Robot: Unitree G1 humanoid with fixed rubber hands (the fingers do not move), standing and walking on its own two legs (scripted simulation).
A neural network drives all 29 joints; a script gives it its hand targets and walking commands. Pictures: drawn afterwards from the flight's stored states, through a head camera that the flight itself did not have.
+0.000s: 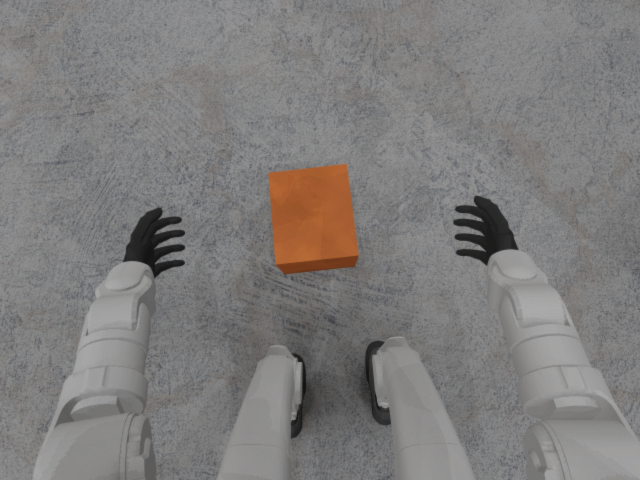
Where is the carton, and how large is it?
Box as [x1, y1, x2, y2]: [268, 164, 358, 273]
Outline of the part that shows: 346,164 268,173 275,264 284,273 354,266 358,254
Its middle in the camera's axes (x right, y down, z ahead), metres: -0.01 -0.04 +1.03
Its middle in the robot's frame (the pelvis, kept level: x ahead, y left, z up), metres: +0.54 +0.06 -0.60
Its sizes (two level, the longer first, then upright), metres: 0.238 0.201 0.172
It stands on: the floor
